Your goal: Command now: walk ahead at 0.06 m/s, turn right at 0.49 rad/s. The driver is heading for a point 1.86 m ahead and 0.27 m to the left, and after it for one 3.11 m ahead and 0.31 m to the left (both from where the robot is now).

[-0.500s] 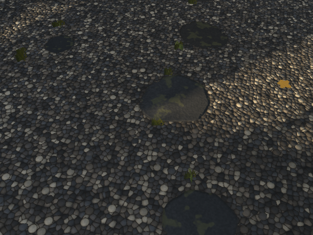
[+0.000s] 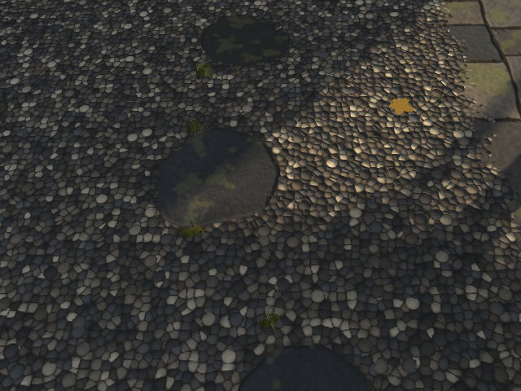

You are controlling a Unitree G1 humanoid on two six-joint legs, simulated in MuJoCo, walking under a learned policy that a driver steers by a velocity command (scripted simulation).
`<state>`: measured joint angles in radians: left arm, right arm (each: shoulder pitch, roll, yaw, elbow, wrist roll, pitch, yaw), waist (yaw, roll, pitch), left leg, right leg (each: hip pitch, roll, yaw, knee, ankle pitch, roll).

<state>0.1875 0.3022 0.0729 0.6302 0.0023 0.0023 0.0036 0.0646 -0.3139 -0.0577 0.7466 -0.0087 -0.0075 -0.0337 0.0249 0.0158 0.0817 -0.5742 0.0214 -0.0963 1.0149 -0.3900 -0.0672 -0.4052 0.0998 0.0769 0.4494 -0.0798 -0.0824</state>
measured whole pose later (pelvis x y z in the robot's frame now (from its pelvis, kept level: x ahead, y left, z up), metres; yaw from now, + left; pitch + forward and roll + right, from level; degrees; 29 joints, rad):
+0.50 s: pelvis +0.06 +0.05 +0.00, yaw -6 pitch -1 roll +0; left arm 0.19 0.26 0.05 0.69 0.02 0.04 0.01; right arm 0.18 -0.24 -0.02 0.79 -0.01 -0.03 0.00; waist 0.00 -0.01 0.03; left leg -0.23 0.00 -0.02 0.54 -0.30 0.00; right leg -0.27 0.05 0.11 0.52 -0.23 0.00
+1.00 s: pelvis +0.08 +0.06 +0.00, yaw -6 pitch -2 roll +0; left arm 0.20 0.23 0.05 0.81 0.01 0.02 0.04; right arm 0.19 -0.25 -0.01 0.91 -0.01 -0.02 -0.01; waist -0.01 0.00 0.04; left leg -0.17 -0.01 -0.01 0.52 -0.31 0.01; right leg -0.23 0.04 0.12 0.52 -0.26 0.01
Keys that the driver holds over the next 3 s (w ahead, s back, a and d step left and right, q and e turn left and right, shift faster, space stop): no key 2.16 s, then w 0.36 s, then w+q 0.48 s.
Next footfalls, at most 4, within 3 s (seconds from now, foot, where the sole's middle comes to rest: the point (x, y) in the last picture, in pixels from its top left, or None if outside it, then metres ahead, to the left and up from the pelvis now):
0.22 left None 0.11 0.17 -0.77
2.48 right None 0.18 -0.09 -0.77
2.98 left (251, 333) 0.55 0.11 -0.77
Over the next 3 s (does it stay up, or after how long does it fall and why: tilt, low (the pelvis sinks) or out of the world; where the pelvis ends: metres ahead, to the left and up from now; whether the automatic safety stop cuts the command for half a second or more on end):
stays up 0.39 0.02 -0.03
